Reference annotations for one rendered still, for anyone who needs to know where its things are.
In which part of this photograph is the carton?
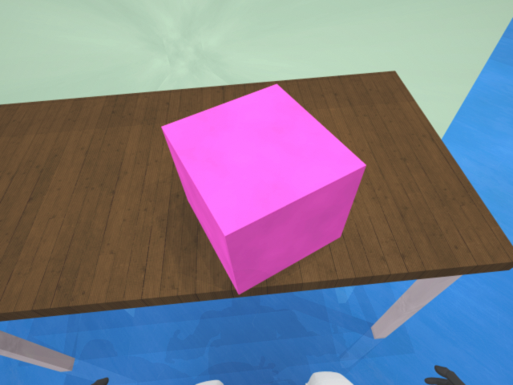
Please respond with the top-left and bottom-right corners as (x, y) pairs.
(161, 84), (366, 294)

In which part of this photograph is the right robot hand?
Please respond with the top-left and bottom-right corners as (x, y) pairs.
(425, 365), (466, 385)

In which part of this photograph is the table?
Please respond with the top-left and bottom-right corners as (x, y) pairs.
(0, 71), (513, 372)

